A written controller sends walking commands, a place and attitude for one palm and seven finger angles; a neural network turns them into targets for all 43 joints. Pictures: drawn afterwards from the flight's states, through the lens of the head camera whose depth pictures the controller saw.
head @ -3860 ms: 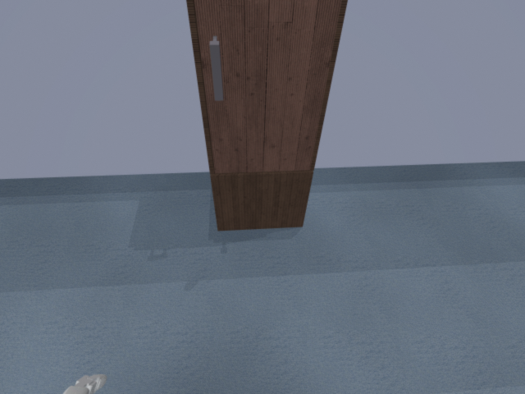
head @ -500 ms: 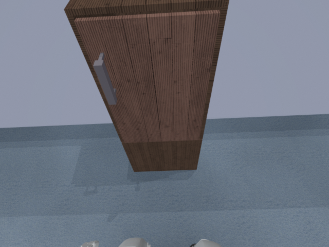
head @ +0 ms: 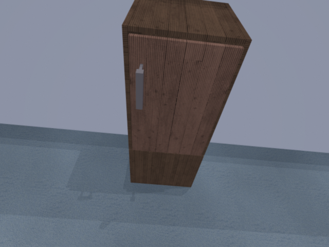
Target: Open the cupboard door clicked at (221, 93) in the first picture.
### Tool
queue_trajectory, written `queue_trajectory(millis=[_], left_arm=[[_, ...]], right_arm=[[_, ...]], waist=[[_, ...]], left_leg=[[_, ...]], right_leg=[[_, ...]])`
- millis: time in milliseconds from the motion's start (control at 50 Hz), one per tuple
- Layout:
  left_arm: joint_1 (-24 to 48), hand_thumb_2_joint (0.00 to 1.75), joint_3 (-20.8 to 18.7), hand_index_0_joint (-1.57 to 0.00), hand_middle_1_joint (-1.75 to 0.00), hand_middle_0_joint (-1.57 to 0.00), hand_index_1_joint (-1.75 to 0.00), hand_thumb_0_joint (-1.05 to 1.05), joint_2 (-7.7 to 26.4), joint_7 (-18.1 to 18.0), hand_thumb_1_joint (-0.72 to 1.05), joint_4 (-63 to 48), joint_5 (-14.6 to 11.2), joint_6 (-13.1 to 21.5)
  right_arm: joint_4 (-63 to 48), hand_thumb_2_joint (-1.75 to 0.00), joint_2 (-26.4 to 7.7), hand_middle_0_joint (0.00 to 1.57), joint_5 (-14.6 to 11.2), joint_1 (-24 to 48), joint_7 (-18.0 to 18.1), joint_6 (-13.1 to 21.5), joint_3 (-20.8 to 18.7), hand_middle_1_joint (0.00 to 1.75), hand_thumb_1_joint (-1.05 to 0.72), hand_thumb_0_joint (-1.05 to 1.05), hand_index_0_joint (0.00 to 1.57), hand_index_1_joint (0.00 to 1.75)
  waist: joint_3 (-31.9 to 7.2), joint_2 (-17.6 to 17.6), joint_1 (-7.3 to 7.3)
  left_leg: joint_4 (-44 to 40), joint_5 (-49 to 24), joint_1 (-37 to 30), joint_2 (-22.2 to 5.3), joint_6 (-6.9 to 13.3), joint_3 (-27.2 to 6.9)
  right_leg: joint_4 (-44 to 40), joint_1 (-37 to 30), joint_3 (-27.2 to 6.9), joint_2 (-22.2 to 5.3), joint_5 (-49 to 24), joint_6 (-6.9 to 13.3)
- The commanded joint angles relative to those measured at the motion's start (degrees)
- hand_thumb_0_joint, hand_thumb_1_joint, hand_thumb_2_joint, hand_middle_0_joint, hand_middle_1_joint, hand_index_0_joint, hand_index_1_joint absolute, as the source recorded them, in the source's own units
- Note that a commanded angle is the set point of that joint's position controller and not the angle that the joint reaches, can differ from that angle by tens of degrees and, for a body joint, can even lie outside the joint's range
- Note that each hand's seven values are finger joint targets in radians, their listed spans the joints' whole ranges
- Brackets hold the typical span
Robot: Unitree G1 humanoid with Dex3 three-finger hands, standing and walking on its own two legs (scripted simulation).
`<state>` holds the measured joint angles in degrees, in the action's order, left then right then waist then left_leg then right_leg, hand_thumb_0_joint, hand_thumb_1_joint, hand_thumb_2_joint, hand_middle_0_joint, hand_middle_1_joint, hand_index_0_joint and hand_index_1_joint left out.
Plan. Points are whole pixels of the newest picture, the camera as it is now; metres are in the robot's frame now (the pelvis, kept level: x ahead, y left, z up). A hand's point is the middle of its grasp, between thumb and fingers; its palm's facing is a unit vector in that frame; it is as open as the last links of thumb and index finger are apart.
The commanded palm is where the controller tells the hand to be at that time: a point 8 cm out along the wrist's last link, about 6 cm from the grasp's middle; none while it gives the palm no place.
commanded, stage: come to a stop and stand still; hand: left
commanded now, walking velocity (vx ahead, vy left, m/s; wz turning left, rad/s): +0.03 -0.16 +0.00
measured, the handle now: (140, 87) +0.62 +0.13 +0.04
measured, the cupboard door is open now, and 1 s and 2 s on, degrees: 0 0 0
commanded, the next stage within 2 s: look again from close up in 0.10 s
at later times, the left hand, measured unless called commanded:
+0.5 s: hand out of the picture +0.04 +0.13 -0.18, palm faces +0.01 -0.97 -0.25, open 7.3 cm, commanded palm none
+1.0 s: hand out of the picture +0.00 +0.11 -0.19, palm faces +0.07 -0.98 -0.18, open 7.4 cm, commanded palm none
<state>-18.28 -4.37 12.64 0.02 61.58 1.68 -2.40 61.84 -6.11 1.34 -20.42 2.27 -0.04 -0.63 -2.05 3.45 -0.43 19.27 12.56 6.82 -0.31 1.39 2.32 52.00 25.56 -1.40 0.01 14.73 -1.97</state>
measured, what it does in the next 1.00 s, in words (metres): steps on the spot: right foot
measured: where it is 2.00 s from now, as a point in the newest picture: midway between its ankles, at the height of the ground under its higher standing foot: outside the picture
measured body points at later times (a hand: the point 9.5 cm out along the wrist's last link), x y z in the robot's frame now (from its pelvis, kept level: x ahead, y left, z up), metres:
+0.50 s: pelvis +0.00 -0.05 -0.02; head -0.01 -0.08 +0.43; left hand +0.04 +0.18 -0.16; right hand -0.01 -0.26 -0.19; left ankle -0.02 +0.10 -0.75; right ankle +0.00 -0.16 -0.75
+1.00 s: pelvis +0.02 -0.06 -0.02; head +0.03 -0.07 +0.43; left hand +0.00 +0.16 -0.18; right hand +0.00 -0.28 -0.18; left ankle -0.02 +0.10 -0.75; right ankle +0.00 -0.16 -0.75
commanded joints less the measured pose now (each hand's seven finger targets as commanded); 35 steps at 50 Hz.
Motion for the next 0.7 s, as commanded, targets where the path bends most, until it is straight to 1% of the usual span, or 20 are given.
queue_trajectory(millis=[0, 60, 120, 160, 180, 200, 220, 240, 260, 280, 300, 320, 340, 360, 400, 420, 460, 580, 640, 680], left_arm=[[1.9, 0.9, 0.4, -0.2, -0.3, -0.2, -0.3, 0.0, 1.8, 0.1, 0.9, -3.1, 0.0, 1.0], [3.9, 0.9, 0.9, -0.2, -0.3, -0.2, -0.3, 0.0, 0.5, 0.1, 0.9, -3.5, -0.4, 0.8], [4.3, 0.9, 1.6, -0.2, -0.3, -0.2, -0.3, 0.0, -1.3, 0.0, 0.9, -2.8, -0.9, 0.8], [1.9, 0.9, 1.8, -0.2, -0.3, -0.2, -0.3, 0.0, -2.2, -0.2, 0.9, -1.6, -1.1, 1.2], [-4.8, 0.9, 2.8, -0.2, -0.3, -0.2, -0.3, 0.0, 0.8, -2.8, 0.9, 3.1, -0.4, 2.9], [-7.4, 0.9, 2.5, -0.2, -0.3, -0.2, -0.3, 0.0, 3.0, -2.4, 0.9, 0.7, -0.4, 3.6], [-4.5, 0.9, 2.1, -0.2, -0.3, -0.2, -0.3, 0.0, 4.5, -2.2, 0.9, 0.3, -0.2, 4.3], [-2.1, 0.9, 2.5, -0.2, -0.3, -0.2, -0.3, 0.0, 4.2, -2.4, 0.9, -0.1, -0.2, 5.0], [-0.6, 0.9, 2.6, -0.2, -0.3, -0.2, -0.3, 0.0, 4.1, -2.4, 0.9, -1.0, 0.1, 4.8], [0.0, 0.9, 2.3, -0.2, -0.3, -0.2, -0.3, 0.0, 4.2, -2.5, 0.9, -1.0, -0.1, 4.7], [-0.6, 0.9, 2.3, -0.2, -0.3, -0.2, -0.3, 0.0, 2.7, -2.7, 0.9, -0.2, -0.9, 4.7], [0.7, 0.9, 2.7, -0.2, -0.3, -0.2, -0.3, 0.0, 1.5, -2.7, 0.9, -0.7, -0.8, 4.1], [1.5, 0.9, 2.8, -0.2, -0.3, -0.2, -0.3, 0.0, 0.7, -2.5, 0.9, -1.1, -0.9, 3.6], [1.6, 0.9, 2.7, -0.2, -0.3, -0.2, -0.3, 0.0, 0.8, -2.3, 0.9, -1.5, -0.9, 3.4], [0.8, 0.9, 2.7, -0.2, -0.3, -0.2, -0.3, 0.0, 1.1, -2.0, 0.9, -1.2, -0.8, 3.6], [0.3, 0.9, 2.7, -0.2, -0.3, -0.2, -0.3, 0.0, 1.8, -2.0, 0.9, -0.8, -0.7, 3.9], [0.7, 0.9, 2.7, -0.2, -0.3, -0.2, -0.3, 0.0, 2.5, -2.0, 0.9, -0.9, -0.9, 4.2], [1.4, 0.9, 2.3, -0.2, -0.3, -0.2, -0.3, 0.0, 3.4, -2.0, 0.9, -2.0, -0.9, 4.5], [1.6, 0.9, 2.1, -0.2, -0.3, -0.2, -0.3, 0.0, 3.5, -2.0, 0.9, -2.4, -0.9, 4.4], [0.8, 0.9, 1.9, -0.2, -0.3, -0.2, -0.3, 0.0, 3.8, -1.9, 0.9, -2.2, -0.9, 4.6]], right_arm=[[-1.0, -0.9, -10.2, 0.2, 0.1, -5.0, 1.6, 1.8, -2.1, 0.3, -0.9, 0.0, 0.2, 0.3], [0.6, -0.9, -10.0, 0.2, 0.3, -7.3, 2.1, 1.7, -2.2, 0.3, -0.9, 0.0, 0.2, 0.3], [1.7, -0.9, -10.1, 0.2, 0.3, -6.0, 1.9, 1.3, -2.5, 0.3, -0.9, 0.0, 0.2, 0.3], [2.1, -0.9, -9.9, 0.2, 0.2, -4.2, 1.5, 1.1, -2.5, 0.3, -0.9, 0.0, 0.2, 0.3], [-0.7, -0.9, -13.1, 0.2, -0.7, 4.2, 0.2, 2.0, -2.5, 0.3, -0.9, 0.0, 0.2, 0.3], [-4.0, -0.9, -5.9, 0.2, -0.4, 4.3, -0.8, 1.6, -1.1, 0.3, -0.9, 0.0, 0.2, 0.3], [-4.5, -0.9, -3.3, 0.2, 0.2, 2.9, -1.2, 1.1, -0.7, 0.3, -0.9, 0.0, 0.2, 0.3], [-3.4, -0.9, -2.7, 0.2, 0.2, -1.6, -1.4, 1.3, -0.4, 0.3, -0.9, 0.0, 0.2, 0.3], [-3.2, -0.9, -2.1, 0.2, 0.0, -3.5, -1.7, 1.7, -0.5, 0.3, -0.9, 0.0, 0.2, 0.3], [-2.3, -0.9, -2.2, 0.2, -0.4, -4.9, -1.7, 2.1, -0.5, 0.3, -0.9, 0.0, 0.2, 0.3], [-1.4, -0.9, -4.3, 0.2, -0.4, -4.7, -1.3, 2.3, -0.3, 0.3, -0.9, 0.0, 0.2, 0.3], [-1.6, -0.9, -5.7, 0.2, -0.2, -5.6, -1.1, 2.3, -0.8, 0.3, -0.9, 0.0, 0.2, 0.3], [-1.6, -0.9, -6.9, 0.2, 0.0, -3.8, -0.9, 2.2, -0.9, 0.3, -0.9, 0.0, 0.2, 0.3], [-1.7, -0.9, -7.1, 0.2, 0.1, -2.4, -0.7, 1.9, -0.8, 0.3, -0.9, 0.0, 0.2, 0.3], [-2.9, -0.9, -6.5, 0.2, 0.0, -0.8, -0.5, 1.5, -0.5, 0.3, -0.9, 0.0, 0.2, 0.3], [-3.0, -0.9, -5.5, 0.2, -0.1, -1.2, -0.5, 1.4, -0.4, 0.3, -0.9, 0.0, 0.2, 0.3], [-2.5, -0.9, -5.1, 0.2, -0.1, -2.6, -0.5, 1.2, -0.1, 0.3, -0.9, 0.0, 0.2, 0.3], [-1.9, -0.9, -5.7, 0.2, -0.1, -2.2, -0.6, 0.9, -0.1, 0.3, -0.9, 0.0, 0.2, 0.3], [-1.6, -0.9, -6.3, 0.2, -0.1, -1.8, -0.6, 1.2, 0.0, 0.3, -0.9, 0.0, 0.2, 0.3], [-1.6, -0.9, -6.5, 0.2, -0.2, -1.2, -0.6, 1.4, 0.0, 0.3, -0.9, 0.0, 0.2, 0.3]], waist=[[5.8, -10.3, 2.37], [4.4, -10.2, 3.58], [4.0, -12.5, 3.49], [3.4, -13.7, 2.27], [4.8, -14.6, -2.75], [7.3, -0.8, -2.91], [8.4, 5.9, -0.94], [4.1, 6.6, 1.61], [-0.4, 0.7, 2.39], [-4.9, 0.4, 3.05], [-5.6, 3.2, 2.28], [-3.9, -1.6, 2.5], [0.8, -10.0, 1.63], [4.5, -13.6, 1.1], [9.6, -9.0, 0.3], [9.8, -4.8, 0.59], [9.0, 0.0, 1.57], [7.9, 1.7, 1.94], [7.0, -1.5, 1.64], [4.9, -2.1, 1.3]], left_leg=[[-8.0, -9.2, -7.0, -15.8, 5.4, -12.7], [-4.6, -23.1, -9.0, -17.5, 8.0, -12.7], [-2.6, -25.1, -5.0, -16.2, 8.0, -11.2], [-1.7, -21.8, -1.6, -14.5, 6.9, -10.1], [11.5, -22.0, 10.2, -14.1, 2.7, -4.8], [14.4, 4.8, 16.2, -5.2, 0.0, -0.4], [17.8, 11.7, 15.0, -2.3, -1.1, 0.9], [20.3, 11.8, 12.3, -2.1, -1.3, 0.6], [17.1, 9.6, 8.5, -0.7, -1.6, 1.3], [11.1, 4.3, 7.2, -0.5, -1.9, 1.0], [10.0, -1.0, 4.8, -2.9, -1.3, -2.3], [9.8, -4.1, 4.6, -5.1, -0.4, -4.2], [7.2, -5.5, 6.8, -7.2, 0.3, -6.2], [4.8, -4.6, 9.8, -8.3, 0.8, -7.2], [5.4, 0.5, 13.9, -6.3, 0.6, -5.8], [7.0, 0.2, 13.1, -4.9, -0.1, -4.4], [8.3, 0.9, 9.8, -3.4, -0.9, -2.5], [8.0, 0.3, 6.6, -3.0, -1.3, -1.7], [6.6, -1.3, 6.2, -3.5, -1.3, -2.2], [6.6, -3.5, 5.9, -3.7, -1.4, -2.2]], right_leg=[[0.6, 9.8, -0.4, -1.8, 2.7, -0.6], [-4.3, 6.5, 0.7, -2.6, 7.0, -0.5], [-12.1, -1.3, 2.4, -2.3, 9.7, 0.2], [-18.0, -6.9, 3.8, -1.4, 6.8, 0.6], [-20.9, -13.1, -1.8, -6.7, -4.3, 3.8], [-31.8, -11.6, -6.0, -6.7, 2.5, 4.3], [-36.2, -9.0, -10.6, -12.1, 2.5, 6.0], [-35.4, -9.7, -9.6, -14.0, -0.2, 8.8], [-30.7, -12.5, -5.1, -11.3, -8.3, 8.8], [-25.5, -17.2, -2.9, -9.3, -12.2, 7.6], [-22.6, -15.1, -2.6, -7.1, -9.0, 6.2], [-21.2, -13.5, 0.5, -4.8, -1.9, 5.1], [-20.5, -10.8, 1.5, -3.4, 1.3, 4.1], [-20.6, -10.4, 1.9, -2.7, 2.6, 3.9], [-23.5, -10.3, -0.1, -3.3, 0.8, 4.4], [-25.1, -10.0, -1.8, -4.4, -1.3, 4.6], [-27.7, -8.2, -3.6, -6.0, -1.4, 5.1], [-30.2, -8.0, -4.4, -6.7, -2.0, 5.4], [-29.4, -9.4, -3.4, -6.0, -2.7, 5.2], [-28.6, -12.0, -3.3, -6.3, -7.1, 5.3]])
